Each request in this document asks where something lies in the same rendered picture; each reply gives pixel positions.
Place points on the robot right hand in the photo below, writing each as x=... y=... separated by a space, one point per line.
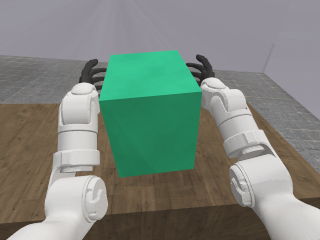
x=205 y=69

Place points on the robot left upper arm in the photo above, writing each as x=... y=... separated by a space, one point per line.
x=73 y=205

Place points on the robot left hand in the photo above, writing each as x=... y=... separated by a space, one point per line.
x=87 y=74

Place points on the right robot forearm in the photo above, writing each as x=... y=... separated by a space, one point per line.
x=241 y=135

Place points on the left robot forearm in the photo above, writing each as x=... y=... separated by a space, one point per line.
x=77 y=134

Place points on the pedestal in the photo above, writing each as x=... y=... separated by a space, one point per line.
x=191 y=204

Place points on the robot right upper arm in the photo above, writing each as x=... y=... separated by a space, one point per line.
x=262 y=183

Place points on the carton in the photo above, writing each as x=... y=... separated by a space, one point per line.
x=150 y=103

